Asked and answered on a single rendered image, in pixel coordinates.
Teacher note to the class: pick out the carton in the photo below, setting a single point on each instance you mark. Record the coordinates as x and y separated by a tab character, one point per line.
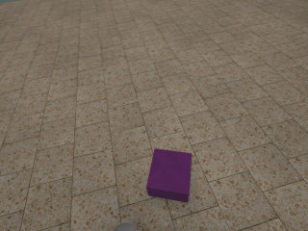
170	175

